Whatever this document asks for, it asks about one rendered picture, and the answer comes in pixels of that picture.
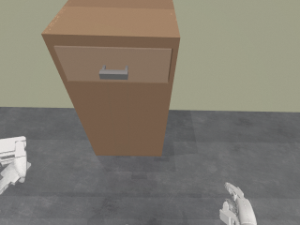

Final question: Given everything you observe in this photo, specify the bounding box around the drawer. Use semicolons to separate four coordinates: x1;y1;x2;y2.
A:
53;45;172;83

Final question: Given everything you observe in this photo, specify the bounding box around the right robot hand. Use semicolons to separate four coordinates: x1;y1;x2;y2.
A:
219;182;257;225

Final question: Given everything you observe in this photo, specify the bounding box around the left robot hand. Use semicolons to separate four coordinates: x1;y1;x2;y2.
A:
0;136;31;196

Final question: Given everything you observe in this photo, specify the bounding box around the handle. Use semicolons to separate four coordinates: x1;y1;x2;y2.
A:
98;65;128;80

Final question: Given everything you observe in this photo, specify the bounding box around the cabinet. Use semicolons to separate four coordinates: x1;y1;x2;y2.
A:
41;0;181;157

